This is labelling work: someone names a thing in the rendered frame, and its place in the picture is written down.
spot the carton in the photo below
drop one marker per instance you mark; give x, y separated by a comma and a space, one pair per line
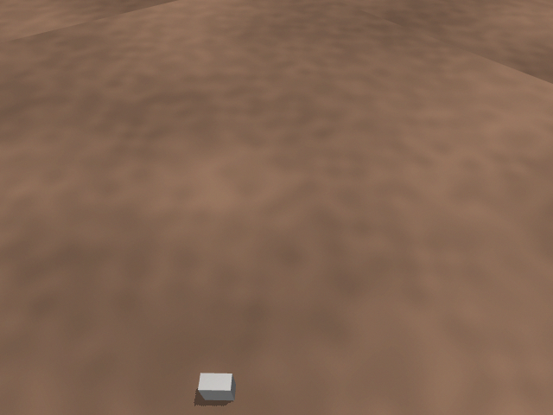
217, 386

